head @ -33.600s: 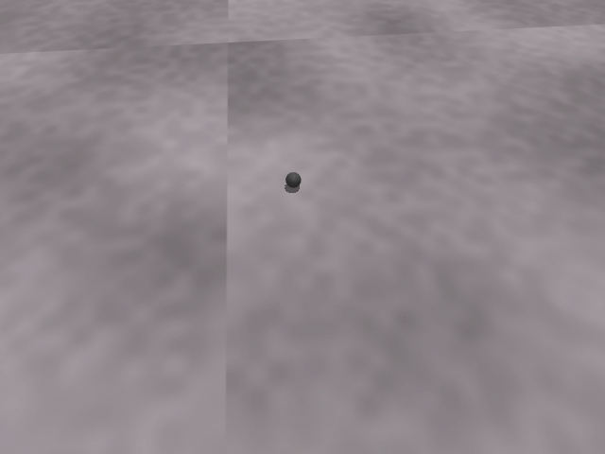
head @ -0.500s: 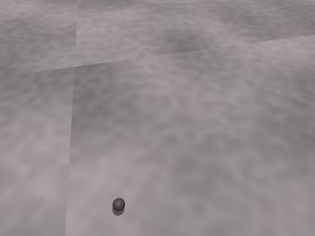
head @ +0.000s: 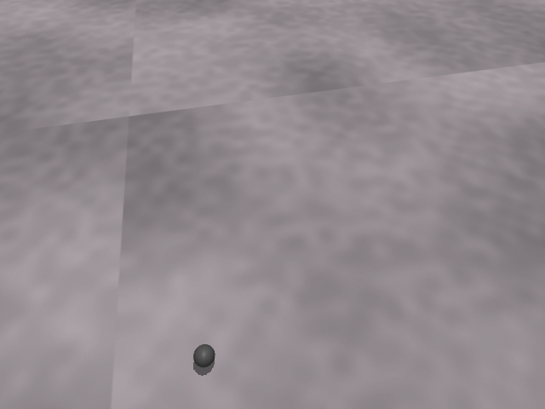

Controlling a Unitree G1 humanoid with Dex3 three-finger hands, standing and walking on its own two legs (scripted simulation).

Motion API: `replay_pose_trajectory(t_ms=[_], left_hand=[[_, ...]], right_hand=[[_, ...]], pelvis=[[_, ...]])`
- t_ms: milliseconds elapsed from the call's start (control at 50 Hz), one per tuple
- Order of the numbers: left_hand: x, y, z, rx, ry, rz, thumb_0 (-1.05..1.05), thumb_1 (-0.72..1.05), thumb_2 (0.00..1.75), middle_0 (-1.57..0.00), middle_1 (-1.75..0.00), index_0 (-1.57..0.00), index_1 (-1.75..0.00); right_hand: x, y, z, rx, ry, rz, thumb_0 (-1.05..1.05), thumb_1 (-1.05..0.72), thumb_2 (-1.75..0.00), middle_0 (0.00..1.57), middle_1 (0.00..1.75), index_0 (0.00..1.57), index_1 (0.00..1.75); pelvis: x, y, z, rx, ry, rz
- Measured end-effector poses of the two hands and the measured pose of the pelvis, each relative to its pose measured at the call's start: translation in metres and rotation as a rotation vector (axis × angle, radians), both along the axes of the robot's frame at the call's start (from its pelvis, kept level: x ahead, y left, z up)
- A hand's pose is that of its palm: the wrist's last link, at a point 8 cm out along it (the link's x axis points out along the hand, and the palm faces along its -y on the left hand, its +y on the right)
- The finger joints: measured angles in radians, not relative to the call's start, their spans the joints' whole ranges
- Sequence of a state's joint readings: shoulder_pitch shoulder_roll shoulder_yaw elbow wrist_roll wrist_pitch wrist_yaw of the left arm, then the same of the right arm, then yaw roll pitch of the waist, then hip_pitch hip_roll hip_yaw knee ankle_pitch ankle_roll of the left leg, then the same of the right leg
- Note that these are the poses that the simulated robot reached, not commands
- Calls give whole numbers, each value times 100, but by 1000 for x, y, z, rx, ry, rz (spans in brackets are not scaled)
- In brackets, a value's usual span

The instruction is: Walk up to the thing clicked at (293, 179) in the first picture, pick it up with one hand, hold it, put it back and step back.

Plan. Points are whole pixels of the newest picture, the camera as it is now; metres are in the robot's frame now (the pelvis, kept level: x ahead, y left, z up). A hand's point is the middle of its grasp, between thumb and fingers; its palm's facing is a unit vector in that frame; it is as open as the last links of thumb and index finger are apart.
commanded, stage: stand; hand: left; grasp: from above
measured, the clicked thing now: (204, 355) +0.42 +0.25 -0.75
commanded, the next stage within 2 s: step back in 0.26 s
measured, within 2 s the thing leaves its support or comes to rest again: neither
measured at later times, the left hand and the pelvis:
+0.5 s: hand out of the picture +0.07 +0.29 -0.17, palm faces +0.00 -0.92 -0.38, open 7.4 cm; pelvis -0.03 +0.02 -0.02, yaw +1 degrees
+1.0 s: hand out of the picture +0.00 +0.31 -0.17, palm faces -0.08 -0.91 -0.40, open 7.4 cm; pelvis -0.12 +0.05 -0.03, yaw -4 degrees
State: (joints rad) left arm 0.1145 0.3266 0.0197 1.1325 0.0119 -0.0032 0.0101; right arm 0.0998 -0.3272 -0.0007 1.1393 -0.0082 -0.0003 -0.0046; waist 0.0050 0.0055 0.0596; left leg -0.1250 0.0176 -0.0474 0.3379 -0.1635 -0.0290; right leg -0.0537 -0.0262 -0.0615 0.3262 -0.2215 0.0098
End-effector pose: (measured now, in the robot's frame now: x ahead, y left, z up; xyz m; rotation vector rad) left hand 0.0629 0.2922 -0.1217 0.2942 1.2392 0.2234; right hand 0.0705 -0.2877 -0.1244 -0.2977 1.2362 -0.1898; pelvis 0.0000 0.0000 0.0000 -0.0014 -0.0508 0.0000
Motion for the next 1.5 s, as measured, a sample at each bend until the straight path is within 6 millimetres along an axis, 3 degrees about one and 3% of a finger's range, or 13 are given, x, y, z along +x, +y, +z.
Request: replay_pose_trajectory(t_ms=[280,420,580,680,860,1000,1100,1240,1340,1400,1500], left_hand=[[-6,-1,0,-1,11,1,1,91,90,-20,-30,-20,-30],[-8,20,-4,33,-6,12,1,90,90,-21,-30,-20,-30],[19,64,-24,42,-91,-35,1,90,90,-21,-30,-20,-30],[22,69,-24,27,-108,-51,1,91,90,-20,-30,-20,-30],[-21,66,-20,23,-43,-103,1,91,90,-20,-30,-20,-30],[-63,61,-12,63,-51,-115,1,91,90,-20,-30,-20,-30],[-98,60,3,70,-73,-95,1,91,90,-21,-30,-20,-30],[-122,71,11,77,-134,-82,1,90,90,-21,-30,-20,-30],[-142,89,-6,53,-190,-82,1,90,90,-21,-30,-20,-30],[-164,97,-16,33,-167,-64,1,90,90,-20,-30,-20,-30],[-208,101,-12,6,-111,-35,1,91,90,-20,-30,-20,-30]], right_hand=[[-9,-5,-1,2,21,-4,1,-91,-90,20,30,20,30],[-11,-12,-4,-34,9,-7,1,-91,-90,20,30,20,30],[-48,5,-4,-116,51,-13,0,-91,-90,20,30,20,30],[-77,29,4,-109,90,-14,1,-91,-90,20,30,20,30],[-89,47,0,-77,-29,-45,1,-90,-90,20,30,21,30],[-105,36,-21,-31,-89,-49,1,-90,-90,20,30,21,30],[-123,32,-14,-19,-83,-41,1,-91,-90,20,30,21,30],[-165,29,-5,-74,-37,7,1,-91,-90,20,30,21,30],[-198,41,-7,-120,-15,42,1,-91,-90,20,30,20,30],[-221,57,1,-112,-20,45,1,-91,-90,20,30,20,30],[-252,70,20,-108,-25,47,1,-90,-90,20,30,21,30]], pelvis=[[-2,-3,0,-1,6,0],[-26,8,-10,-8,0,6],[-45,44,-30,-7,23,18],[-61,53,-21,-20,28,13],[-88,63,-19,-5,19,-44],[-120,54,-29,-18,-14,-65],[-141,50,-21,23,-12,-67],[-178,62,-17,18,21,-24],[-213,77,-31,3,8,22],[-232,83,-29,28,-20,-6],[-257,86,-14,-32,5,-2]])
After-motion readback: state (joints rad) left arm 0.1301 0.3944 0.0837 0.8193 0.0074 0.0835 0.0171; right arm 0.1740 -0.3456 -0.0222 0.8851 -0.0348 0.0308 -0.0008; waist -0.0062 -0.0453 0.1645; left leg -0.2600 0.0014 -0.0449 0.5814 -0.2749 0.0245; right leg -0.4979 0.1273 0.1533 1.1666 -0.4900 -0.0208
